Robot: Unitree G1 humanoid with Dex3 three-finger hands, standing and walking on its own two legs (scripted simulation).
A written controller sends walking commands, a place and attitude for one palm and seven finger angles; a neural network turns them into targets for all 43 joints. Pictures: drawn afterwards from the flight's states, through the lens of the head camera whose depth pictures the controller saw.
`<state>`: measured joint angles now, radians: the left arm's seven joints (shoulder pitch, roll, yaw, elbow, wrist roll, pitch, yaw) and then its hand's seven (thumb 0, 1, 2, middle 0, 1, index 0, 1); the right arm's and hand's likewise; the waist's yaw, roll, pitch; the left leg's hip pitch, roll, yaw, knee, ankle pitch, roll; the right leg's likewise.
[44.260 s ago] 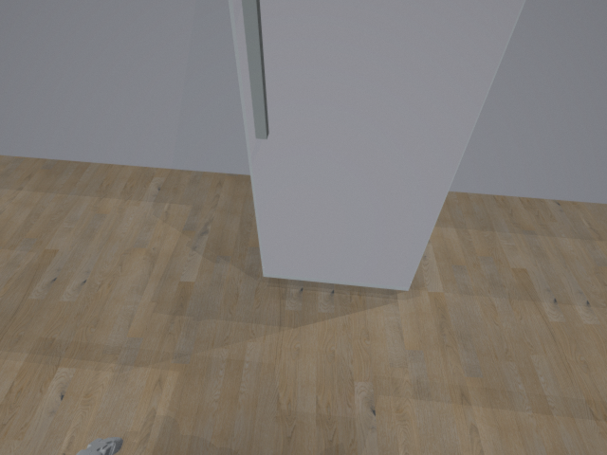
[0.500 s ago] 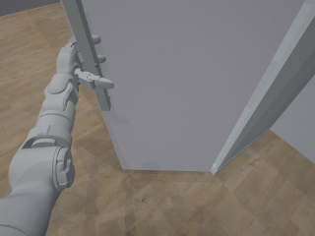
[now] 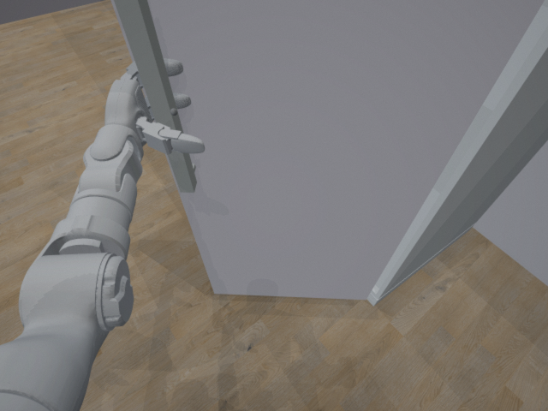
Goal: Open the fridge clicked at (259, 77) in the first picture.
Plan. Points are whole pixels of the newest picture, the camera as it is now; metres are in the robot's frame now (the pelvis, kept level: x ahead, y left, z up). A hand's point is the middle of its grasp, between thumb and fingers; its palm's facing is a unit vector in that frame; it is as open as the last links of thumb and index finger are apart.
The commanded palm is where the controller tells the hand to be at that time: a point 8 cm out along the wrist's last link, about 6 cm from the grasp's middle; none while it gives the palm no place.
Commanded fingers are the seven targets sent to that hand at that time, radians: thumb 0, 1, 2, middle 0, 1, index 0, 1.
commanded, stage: slide the fingers in behind the handle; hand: left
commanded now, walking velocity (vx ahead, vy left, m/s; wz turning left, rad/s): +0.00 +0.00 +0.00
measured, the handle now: (166, 96) +0.54 +0.14 +0.17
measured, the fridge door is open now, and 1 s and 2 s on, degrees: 53 53 60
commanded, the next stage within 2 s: grip the handle and tug to test in 0.08 s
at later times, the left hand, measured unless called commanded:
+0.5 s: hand (171, 113) +0.49 +0.12 +0.18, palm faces -0.07 -1.00 +0.01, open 11.5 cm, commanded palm +0.47 +0.18 +0.18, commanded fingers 0.00 0.29 0.64 -0.38 -1.31 -0.38 -1.31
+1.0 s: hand (170, 115) +0.48 +0.12 +0.18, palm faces -0.06 -1.00 +0.00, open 6.0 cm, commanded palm +0.46 +0.18 +0.18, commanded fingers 0.00 0.90 0.90 -0.45 -1.40 -0.45 -1.40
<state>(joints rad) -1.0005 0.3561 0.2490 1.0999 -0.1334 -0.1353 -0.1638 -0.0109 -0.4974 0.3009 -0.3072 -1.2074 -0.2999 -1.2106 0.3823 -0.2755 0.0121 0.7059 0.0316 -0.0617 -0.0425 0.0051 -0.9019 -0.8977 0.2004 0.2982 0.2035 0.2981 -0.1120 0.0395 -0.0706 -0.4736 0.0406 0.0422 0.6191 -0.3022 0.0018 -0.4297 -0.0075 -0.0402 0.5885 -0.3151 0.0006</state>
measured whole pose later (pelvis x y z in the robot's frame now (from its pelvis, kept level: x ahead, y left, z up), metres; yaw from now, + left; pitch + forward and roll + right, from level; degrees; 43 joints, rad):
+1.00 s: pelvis +0.00 +0.00 +0.00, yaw +0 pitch +8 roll -1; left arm -0.94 0.33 0.24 1.03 -0.14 -0.12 -0.15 0.01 0.65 0.76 -0.38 -1.39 -0.38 -1.38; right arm 0.37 -0.27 0.01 0.70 0.03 -0.05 -0.04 0.01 -0.90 -0.90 0.20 0.30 0.20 0.30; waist -0.10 0.04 -0.07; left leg -0.43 0.04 0.05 0.61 -0.30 0.00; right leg -0.39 -0.01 -0.03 0.57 -0.31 0.00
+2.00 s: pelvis +0.01 +0.00 +0.01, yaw -1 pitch +3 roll +0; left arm -0.60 0.24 0.19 0.61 -0.18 0.02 -0.15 0.00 0.64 0.71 -0.36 -1.39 -0.34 -1.37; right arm 0.27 -0.26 0.02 0.63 0.06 -0.02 -0.05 0.01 -0.90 -0.90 0.20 0.30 0.20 0.30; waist -0.04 0.05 -0.07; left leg -0.28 0.04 0.06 0.52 -0.28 0.00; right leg -0.26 -0.01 -0.02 0.51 -0.30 0.00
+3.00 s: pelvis -0.09 -0.11 -0.01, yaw +13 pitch -1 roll +2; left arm -0.03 0.21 -0.04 -0.35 -0.02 0.02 0.08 -0.10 0.63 0.68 -0.31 -1.34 -0.11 -1.17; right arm 0.21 -0.16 -0.01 0.64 -0.04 -0.10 -0.10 0.01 -0.90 -0.90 0.20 0.30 0.20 0.30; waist -0.09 0.00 0.10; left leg -0.32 0.02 0.00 0.62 -0.31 -0.03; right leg -0.48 0.01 -0.12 0.87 -0.37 -0.03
